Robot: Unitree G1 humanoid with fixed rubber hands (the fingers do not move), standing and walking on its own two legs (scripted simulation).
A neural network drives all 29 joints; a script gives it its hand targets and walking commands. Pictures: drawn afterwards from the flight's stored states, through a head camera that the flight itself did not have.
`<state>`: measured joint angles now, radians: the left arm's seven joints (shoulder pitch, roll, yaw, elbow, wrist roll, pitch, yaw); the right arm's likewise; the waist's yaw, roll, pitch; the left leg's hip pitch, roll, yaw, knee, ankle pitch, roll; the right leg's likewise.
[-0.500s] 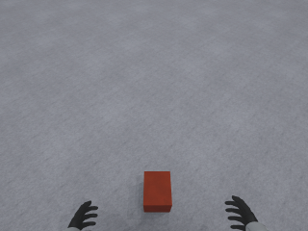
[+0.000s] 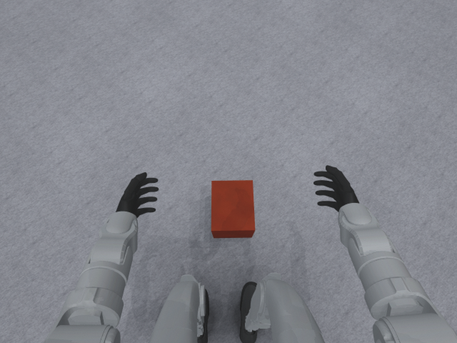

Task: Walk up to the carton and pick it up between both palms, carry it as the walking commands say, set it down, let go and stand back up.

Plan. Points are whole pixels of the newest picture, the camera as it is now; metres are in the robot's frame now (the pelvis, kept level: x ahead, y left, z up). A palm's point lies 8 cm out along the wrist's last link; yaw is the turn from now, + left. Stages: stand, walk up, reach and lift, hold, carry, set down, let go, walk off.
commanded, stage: reach and lift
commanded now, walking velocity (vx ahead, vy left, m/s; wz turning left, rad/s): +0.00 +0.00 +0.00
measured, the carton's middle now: (232, 210) +0.47 +0.01 -0.62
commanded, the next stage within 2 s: none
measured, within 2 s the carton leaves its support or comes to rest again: neither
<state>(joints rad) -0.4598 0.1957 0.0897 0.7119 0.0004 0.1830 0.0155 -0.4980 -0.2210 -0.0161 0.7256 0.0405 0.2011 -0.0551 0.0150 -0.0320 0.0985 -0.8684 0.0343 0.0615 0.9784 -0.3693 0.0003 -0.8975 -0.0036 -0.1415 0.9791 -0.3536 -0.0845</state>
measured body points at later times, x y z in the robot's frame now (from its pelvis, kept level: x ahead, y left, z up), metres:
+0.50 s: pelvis +0.00 +0.01 -0.03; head +0.29 +0.01 +0.31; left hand +0.47 +0.19 -0.15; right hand +0.50 -0.15 -0.14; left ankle +0.06 +0.13 -0.67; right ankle +0.08 -0.05 -0.67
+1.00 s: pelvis -0.03 +0.01 -0.12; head +0.31 +0.02 +0.18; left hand +0.48 +0.18 -0.26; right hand +0.50 -0.14 -0.26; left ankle +0.06 +0.13 -0.67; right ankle +0.08 -0.06 -0.67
